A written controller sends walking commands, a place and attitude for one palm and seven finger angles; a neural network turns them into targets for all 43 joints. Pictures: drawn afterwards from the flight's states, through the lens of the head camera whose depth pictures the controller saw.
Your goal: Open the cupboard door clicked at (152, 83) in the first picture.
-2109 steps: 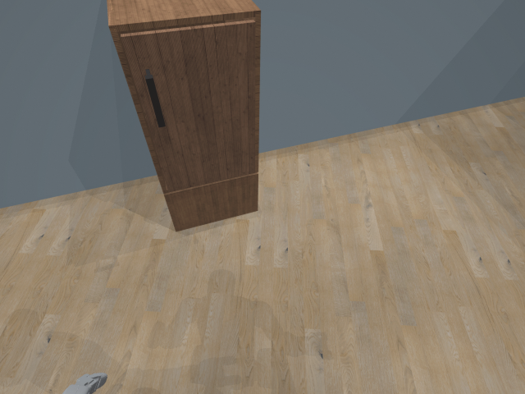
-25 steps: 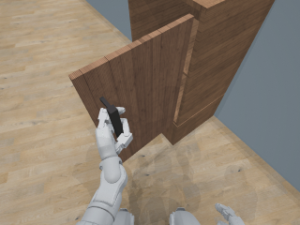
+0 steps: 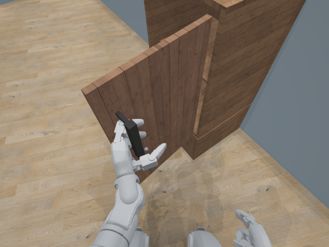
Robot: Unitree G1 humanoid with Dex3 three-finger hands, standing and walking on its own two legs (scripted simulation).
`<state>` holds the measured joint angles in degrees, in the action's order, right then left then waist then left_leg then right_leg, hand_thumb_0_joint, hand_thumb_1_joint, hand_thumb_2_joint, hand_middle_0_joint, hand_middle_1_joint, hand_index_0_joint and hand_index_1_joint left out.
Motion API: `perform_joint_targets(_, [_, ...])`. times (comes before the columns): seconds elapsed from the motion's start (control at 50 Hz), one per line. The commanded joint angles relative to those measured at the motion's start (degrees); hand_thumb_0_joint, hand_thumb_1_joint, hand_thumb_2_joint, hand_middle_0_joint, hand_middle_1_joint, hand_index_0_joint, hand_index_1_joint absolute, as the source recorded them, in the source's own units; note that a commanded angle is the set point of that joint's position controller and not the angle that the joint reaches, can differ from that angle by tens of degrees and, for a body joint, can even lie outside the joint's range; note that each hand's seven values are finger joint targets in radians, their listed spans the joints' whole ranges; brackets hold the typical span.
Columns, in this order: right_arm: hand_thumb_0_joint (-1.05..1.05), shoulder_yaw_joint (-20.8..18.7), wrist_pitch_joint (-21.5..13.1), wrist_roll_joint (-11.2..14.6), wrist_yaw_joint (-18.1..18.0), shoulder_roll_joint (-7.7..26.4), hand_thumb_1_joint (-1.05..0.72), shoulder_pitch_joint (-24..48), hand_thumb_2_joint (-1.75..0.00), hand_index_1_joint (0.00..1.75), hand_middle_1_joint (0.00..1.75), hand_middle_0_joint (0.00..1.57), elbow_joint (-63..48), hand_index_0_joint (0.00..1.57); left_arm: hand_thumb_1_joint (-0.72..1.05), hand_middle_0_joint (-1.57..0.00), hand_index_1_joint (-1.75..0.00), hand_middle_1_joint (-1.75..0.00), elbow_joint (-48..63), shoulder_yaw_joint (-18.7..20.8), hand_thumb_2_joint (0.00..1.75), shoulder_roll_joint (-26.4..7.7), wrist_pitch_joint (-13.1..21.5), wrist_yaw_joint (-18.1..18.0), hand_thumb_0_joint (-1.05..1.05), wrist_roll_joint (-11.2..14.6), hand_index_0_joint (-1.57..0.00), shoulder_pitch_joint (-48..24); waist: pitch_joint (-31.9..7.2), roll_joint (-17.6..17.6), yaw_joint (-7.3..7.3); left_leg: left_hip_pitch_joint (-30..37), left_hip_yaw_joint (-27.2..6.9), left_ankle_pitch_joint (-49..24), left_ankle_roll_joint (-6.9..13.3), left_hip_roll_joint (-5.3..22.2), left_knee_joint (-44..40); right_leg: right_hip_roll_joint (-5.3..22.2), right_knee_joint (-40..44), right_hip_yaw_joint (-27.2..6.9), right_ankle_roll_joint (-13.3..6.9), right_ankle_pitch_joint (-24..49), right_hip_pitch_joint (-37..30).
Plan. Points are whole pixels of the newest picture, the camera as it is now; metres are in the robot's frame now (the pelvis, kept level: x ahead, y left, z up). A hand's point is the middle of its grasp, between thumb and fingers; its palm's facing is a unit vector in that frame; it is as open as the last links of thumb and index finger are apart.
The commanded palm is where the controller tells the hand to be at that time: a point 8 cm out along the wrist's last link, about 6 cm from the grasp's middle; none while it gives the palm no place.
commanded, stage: open thumb and fingers to let go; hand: left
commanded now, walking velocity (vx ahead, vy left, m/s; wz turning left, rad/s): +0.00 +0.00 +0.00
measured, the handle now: (130, 136) +0.38 +0.10 +0.03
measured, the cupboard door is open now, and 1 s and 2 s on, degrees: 99 100 100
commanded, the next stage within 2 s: slide the hand sideways off the handle in 0.44 s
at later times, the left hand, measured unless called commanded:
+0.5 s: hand (147, 151) +0.34 +0.06 +0.03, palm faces +0.25 -0.97 -0.02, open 15.1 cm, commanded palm +0.30 +0.10 +0.03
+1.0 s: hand (139, 171) +0.28 +0.07 +0.04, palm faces -0.19 -0.98 +0.02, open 16.4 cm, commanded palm +0.26 +0.13 +0.03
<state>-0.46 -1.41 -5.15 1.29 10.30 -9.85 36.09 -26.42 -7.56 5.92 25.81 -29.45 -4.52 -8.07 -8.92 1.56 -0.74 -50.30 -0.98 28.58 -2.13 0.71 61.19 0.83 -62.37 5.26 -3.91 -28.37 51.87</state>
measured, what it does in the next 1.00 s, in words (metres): stands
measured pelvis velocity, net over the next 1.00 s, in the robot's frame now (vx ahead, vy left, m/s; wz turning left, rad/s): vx -0.01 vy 0.04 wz -0.03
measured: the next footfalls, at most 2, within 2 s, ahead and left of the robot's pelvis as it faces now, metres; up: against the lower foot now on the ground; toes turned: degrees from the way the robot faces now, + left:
none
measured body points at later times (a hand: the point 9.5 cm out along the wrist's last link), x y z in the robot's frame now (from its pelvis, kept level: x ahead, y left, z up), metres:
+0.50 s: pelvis -0.01 +0.02 +0.00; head +0.08 +0.00 +0.44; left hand +0.32 +0.11 +0.03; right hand +0.14 -0.20 -0.13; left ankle +0.01 +0.14 -0.66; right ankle +0.02 -0.08 -0.66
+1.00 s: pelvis -0.01 +0.04 -0.01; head +0.06 +0.03 +0.44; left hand +0.29 +0.12 +0.04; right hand +0.15 -0.19 -0.11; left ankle +0.01 +0.14 -0.66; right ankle +0.02 -0.08 -0.66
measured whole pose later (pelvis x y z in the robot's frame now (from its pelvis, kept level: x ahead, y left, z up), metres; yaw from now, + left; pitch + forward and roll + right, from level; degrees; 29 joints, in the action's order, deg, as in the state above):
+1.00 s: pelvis -0.01 +0.04 -0.01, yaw -1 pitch +16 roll +0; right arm -0.1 -2.1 -1.1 3.0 12.6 -14.3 28.6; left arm -14.7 -12.2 -0.2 25.5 -3.4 0.1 1.0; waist -9.0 0.9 -0.9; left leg -51.5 1.4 30.1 1.3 -0.4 65.4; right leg 1.9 -64.8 2.8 -0.8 -28.3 52.8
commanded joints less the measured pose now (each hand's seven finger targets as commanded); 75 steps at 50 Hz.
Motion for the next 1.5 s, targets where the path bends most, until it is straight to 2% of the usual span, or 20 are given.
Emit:
perform_joint_targets(0.0, [0.00, -2.3, -2.5, 0.1, 0.2, 5.2, -0.90, -0.5, -0.90, 0.30, 0.30, 0.20, -7.6, 0.20, -0.50, -0.30, -1.20, -1.20, 12.2, -0.8, 0.30, 1.3, 4.0, -0.5, 0.00, -1.6, -0.30, -11.2, -19.1, -7.2, -1.31, 4.5, 1.1, -13.3, 2.3, -2.0, -4.3, 1.1, 10.7, -7.1, 3.1, 22.8, -18.9])
perform_joint_targets(0.04, [0.00, -2.4, -2.6, -0.1, 0.4, 5.2, -0.90, -0.7, -0.90, 0.30, 0.30, 0.20, -7.3, 0.20, -0.50, -0.30, -1.20, -1.20, 12.2, -1.7, 0.30, 2.3, 4.0, -0.9, 0.00, -1.8, -0.30, -12.7, -18.7, -6.7, -1.86, 4.9, 1.2, -13.2, 2.4, -1.9, -4.0, 1.0, 10.5, -6.4, 3.1, 22.0, -17.5])
perform_joint_targets(0.1, [0.00, -2.6, -2.5, 0.0, 0.5, 5.4, -0.90, -0.8, -0.90, 0.30, 0.30, 0.20, -7.7, 0.20, -0.50, -0.27, -1.05, -1.05, 12.6, -1.6, 0.30, 1.8, 4.0, -1.3, 0.00, -2.3, -0.27, -11.1, -19.5, -8.0, -1.51, 5.0, 1.0, -13.6, 2.4, -1.8, -4.1, 0.6, 10.2, -6.2, 2.8, 22.0, -17.6])
perform_joint_targets(0.34, [0.00, -2.4, -2.6, -0.1, 0.5, 5.3, -0.90, -0.3, -0.90, 0.30, 0.30, 0.20, -7.6, 0.20, -0.50, -0.18, -0.45, -0.45, 11.7, -3.6, 0.30, 4.1, 3.0, -3.7, 0.00, -3.8, -0.18, -14.7, -18.1, -4.7, -1.77, 6.4, 0.9, -12.0, 2.3, -1.6, -4.9, -0.3, 9.4, -3.9, 2.0, 16.0, -13.3])
perform_joint_targets(0.4, [0.00, -2.4, -2.6, -0.2, 0.3, 5.5, -0.90, -0.3, -0.90, 0.30, 0.30, 0.20, -7.5, 0.20, -0.50, -0.15, -0.30, -0.30, 10.9, -2.6, 0.30, 3.2, 2.5, -4.3, 0.00, -4.1, -0.15, -15.5, -18.8, -6.6, -1.80, 6.1, 0.7, -12.2, 2.4, -1.5, -4.8, -0.5, 9.3, -3.9, 2.0, 15.9, -13.6])
perform_joint_targets(0.52, [0.00, -1.9, -2.6, -0.1, 0.0, 5.3, -0.90, 0.7, -0.90, 0.30, 0.30, 0.20, -6.9, 0.20, -0.50, -0.15, -0.30, -0.30, 8.8, -3.2, 0.30, 4.6, 2.1, -5.0, 0.00, -3.7, -0.15, -20.0, -16.8, -5.5, -2.70, 5.8, 0.5, -9.3, 2.4, -1.6, -5.1, -0.4, 10.0, -3.7, 2.2, 11.6, -11.2])
perform_joint_targets(0.54, [0.00, -1.9, -2.2, -0.1, -0.1, 7.2, -0.90, -2.5, -0.90, 0.30, 0.30, 0.20, -5.7, 0.20, -0.50, -0.15, -0.30, -0.30, 9.5, -14.2, 0.30, -1.3, 3.5, 6.9, 0.00, -10.6, -0.15, -18.9, -15.8, -7.4, -7.14, 6.0, 0.8, -9.0, 3.5, -1.5, -3.0, 0.0, 8.8, -5.3, 2.2, 15.7, -10.7])
perform_joint_targets(0.58, [0.00, -2.3, -2.2, 0.8, -0.9, 7.3, -0.90, -2.8, -0.90, 0.30, 0.30, 0.20, -7.9, 0.20, -0.50, -0.15, -0.30, -0.30, 13.4, -8.7, 0.30, -7.6, 6.8, 17.1, 0.00, -7.6, -0.15, -22.3, -21.5, -5.0, -4.46, 5.6, 0.5, -10.3, 3.9, -2.2, -2.7, 0.9, 7.6, -6.5, 1.8, 19.0, -14.6])
perform_joint_targets(0.62, [0.00, -2.1, -2.5, 2.0, -1.2, 7.3, -0.90, -2.7, -0.90, 0.30, 0.30, 0.20, -9.1, 0.20, -0.50, -0.15, -0.30, -0.30, 14.6, -10.7, 0.30, -6.9, 7.0, 24.5, 0.00, -4.9, -0.15, -21.5, -21.1, -1.9, -4.51, 7.4, 0.4, -10.4, 3.8, -2.2, -3.0, 0.7, 7.3, -6.2, 1.5, 18.9, -13.6])
perform_joint_targets(0.66, [0.00, -1.4, -3.0, 3.8, -1.7, 7.9, -0.90, -2.3, -0.90, 0.30, 0.30, 0.20, -10.6, 0.20, -0.50, -0.15, -0.30, -0.30, 13.6, -10.6, 0.30, -5.7, 4.7, 31.8, 0.00, 2.4, -0.15, -21.8, -18.3, -2.1, -5.10, 8.2, -0.1, -7.9, 3.8, -2.3, -4.3, 0.3, 9.6, -6.0, 1.6, 14.8, -12.9])
perform_joint_targets(0.7, [0.00, -1.0, -3.6, 5.2, -2.2, 8.1, -0.90, -1.4, -0.90, 0.30, 0.30, 0.20, -12.0, 0.20, -0.50, -0.15, -0.30, -0.30, 13.9, -8.8, 0.30, -2.7, 1.3, 34.3, 0.00, 9.9, -0.15, -19.2, -16.9, -2.9, -4.08, 10.1, -0.6, -7.3, 3.5, -2.2, -6.5, -0.4, 11.4, -4.8, 1.6, 11.3, -13.1])
perform_joint_targets(0.74, [0.00, -0.9, -4.0, 5.9, -2.1, 8.5, -0.90, -1.2, -0.90, 0.30, 0.30, 0.20, -12.6, 0.20, -0.50, -0.15, -0.30, -0.30, 13.1, -5.4, 0.30, -2.3, -1.2, 33.8, 0.00, 13.8, -0.15, -12.8, -15.4, -6.3, -2.32, 10.0, -1.1, -8.3, 3.1, -2.0, -8.4, -0.6, 11.3, -2.8, 1.7, 10.6, -14.0])
perform_joint_targets(0.78, [0.00, -1.2, -4.2, 5.7, -1.7, 8.6, -0.90, -1.5, -0.90, 0.30, 0.30, 0.20, -13.1, 0.20, -0.50, -0.15, -0.30, -0.30, 15.0, -4.2, 0.30, -2.2, -1.4, 31.5, 0.00, 13.7, -0.15, -11.3, -15.3, -7.1, -1.92, 9.7, -1.0, -9.4, 2.9, -1.9, -8.1, -0.6, 10.3, -2.2, 1.9, 11.2, -13.0])
perform_joint_targets(0.86, [0.00, -2.0, -4.2, 4.2, 0.6, 8.3, -0.90, -2.1, -0.90, 0.30, 0.30, 0.20, -14.4, 0.20, -0.50, -0.15, -0.30, -0.30, 20.9, -4.1, 0.30, -5.1, 2.8, 27.0, 0.00, 6.9, -0.15, -3.3, -17.4, -5.7, -0.05, 9.1, -0.8, -14.3, 2.6, -1.6, -5.6, -0.1, 5.7, -2.4, 1.4, 15.2, -11.0])
perform_joint_targets(0.9, [0.00, -2.2, -3.8, 3.9, 1.8, 8.2, -0.90, -2.3, -0.90, 0.30, 0.30, 0.20, -15.4, 0.20, -0.50, -0.15, -0.30, -0.30, 22.6, -5.9, 0.30, -5.3, 4.1, 26.4, 0.00, 3.7, -0.15, 1.7, -16.5, -3.8, 0.19, 8.5, -0.7, -14.9, 2.7, -1.5, -4.6, -0.3, 4.5, -2.6, 1.1, 15.1, -9.5])
perform_joint_targets(0.96, [0.00, -2.2, -2.8, 4.1, 2.3, 8.4, -0.90, -1.0, -0.90, 0.30, 0.30, 0.20, -16.8, 0.20, -0.50, -0.15, -0.30, -0.30, 24.6, -6.5, 0.30, -6.8, 3.8, 26.9, 0.00, 2.1, -0.15, 4.4, -13.3, -2.9, -0.03, 6.9, -0.8, -10.0, 2.6, -1.3, -4.7, -0.3, 4.8, -2.9, 1.0, 10.7, -7.5])
perform_joint_targets(1.16, [0.00, -1.5, -3.0, 5.0, -0.6, 8.1, -0.90, -0.9, -0.90, 0.30, 0.30, 0.20, -19.1, 0.20, -0.50, -0.15, -0.30, -0.30, 37.6, -4.6, 0.30, -8.5, -0.5, 29.5, 0.00, 7.4, -0.15, 10.5, -15.8, -5.2, -0.51, 7.6, -1.5, -10.9, 2.9, -1.6, -4.2, -0.8, 5.4, -2.7, 1.7, 12.7, -11.1])
perform_joint_targets(1.32, [0.00, -1.4, -4.3, 4.8, -0.9, 8.0, -0.90, -1.1, -0.90, 0.30, 0.30, 0.20, -19.1, 0.20, -0.50, -0.15, -0.30, -0.30, 38.8, -4.7, 0.30, -10.4, -0.2, 32.3, 0.00, 6.2, -0.15, 18.2, -12.7, -2.0, -1.00, 5.6, -1.9, -10.8, 2.7, -1.6, -2.0, -0.7, 3.3, -2.6, 1.6, 11.8, -6.8])
perform_joint_targets(1.4, [0.00, -1.6, -4.0, 4.9, -1.3, 8.0, -0.90, -1.7, -0.90, 0.30, 0.30, 0.20, -20.5, 0.20, -0.50, -0.15, -0.30, -0.30, 41.3, 0.6, 0.30, -14.6, -2.4, 33.6, 0.00, 7.7, -0.15, 24.8, -16.3, -3.6, 0.80, 5.0, -1.2, -13.6, 2.8, -2.0, -1.4, -0.9, 3.3, -3.3, 1.6, 15.9, -11.4])
perform_joint_targets(1.48, [0.00, -1.5, -4.3, 5.1, -1.9, 7.6, -0.90, -1.4, -0.90, 0.30, 0.30, 0.20, -21.0, 0.20, -0.50, -0.15, -0.30, -0.30, 45.9, 3.3, 0.30, -15.6, -2.3, 34.3, 0.00, 10.1, -0.15, 26.4, -16.7, -3.5, 0.77, 4.5, -0.6, -14.3, 2.8, -2.1, -0.5, -0.8, 3.5, -3.9, 1.9, 18.2, -13.0])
